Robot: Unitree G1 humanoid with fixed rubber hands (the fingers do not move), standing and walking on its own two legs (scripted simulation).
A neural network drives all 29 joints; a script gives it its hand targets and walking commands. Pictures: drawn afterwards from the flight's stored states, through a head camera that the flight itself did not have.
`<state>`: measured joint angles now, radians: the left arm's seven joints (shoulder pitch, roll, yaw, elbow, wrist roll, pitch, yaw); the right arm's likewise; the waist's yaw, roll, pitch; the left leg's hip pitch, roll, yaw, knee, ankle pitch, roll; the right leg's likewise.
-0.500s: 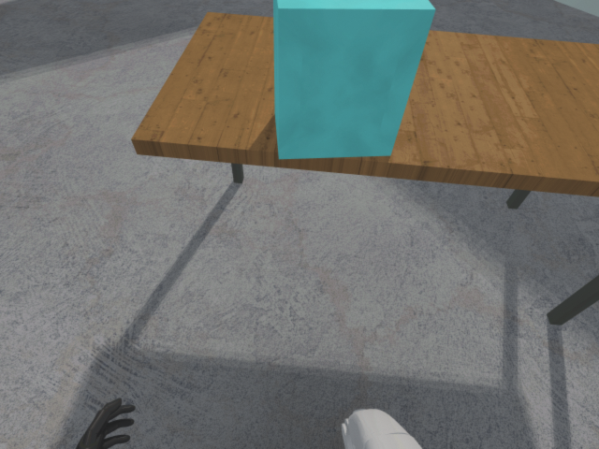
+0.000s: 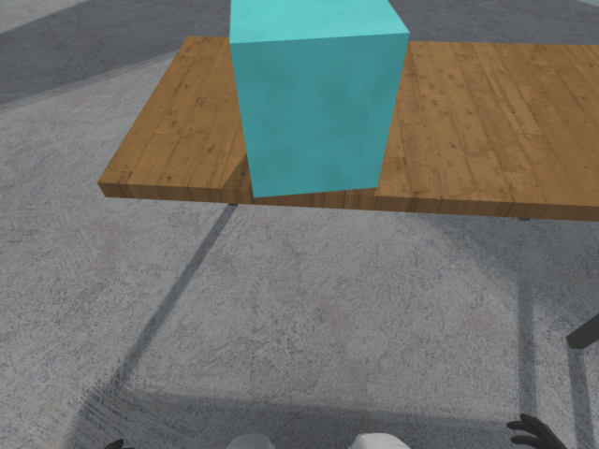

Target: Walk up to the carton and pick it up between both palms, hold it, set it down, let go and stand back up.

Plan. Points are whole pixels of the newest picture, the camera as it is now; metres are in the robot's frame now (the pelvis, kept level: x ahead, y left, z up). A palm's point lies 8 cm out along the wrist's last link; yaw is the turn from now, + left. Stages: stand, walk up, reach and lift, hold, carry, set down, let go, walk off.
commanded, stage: walk up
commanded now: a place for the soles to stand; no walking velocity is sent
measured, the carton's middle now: (311, 102) +0.64 +0.00 +0.11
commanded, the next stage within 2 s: none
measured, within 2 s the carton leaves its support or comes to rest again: neither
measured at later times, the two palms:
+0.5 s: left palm out of the picture +0.13 +0.27 -0.09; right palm out of the picture +0.11 -0.31 -0.07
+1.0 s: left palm out of the picture +0.12 +0.27 -0.09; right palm out of the picture +0.11 -0.31 -0.07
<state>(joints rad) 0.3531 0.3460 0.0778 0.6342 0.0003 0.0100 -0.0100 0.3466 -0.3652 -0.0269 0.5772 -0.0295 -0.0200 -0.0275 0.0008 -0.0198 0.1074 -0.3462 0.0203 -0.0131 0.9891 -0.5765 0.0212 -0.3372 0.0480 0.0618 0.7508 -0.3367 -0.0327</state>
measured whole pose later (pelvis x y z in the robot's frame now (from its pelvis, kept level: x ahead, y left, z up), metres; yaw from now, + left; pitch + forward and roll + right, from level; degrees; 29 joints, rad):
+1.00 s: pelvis +0.00 -0.02 +0.00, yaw -2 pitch -4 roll +0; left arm 0.21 0.35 0.04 0.76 0.00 0.02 -0.01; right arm 0.27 -0.36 -0.03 0.58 -0.03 0.00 -0.01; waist 0.00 0.00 0.11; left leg -0.30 0.07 0.00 0.73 -0.36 -0.03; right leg -0.30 0.01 0.07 0.71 -0.34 0.02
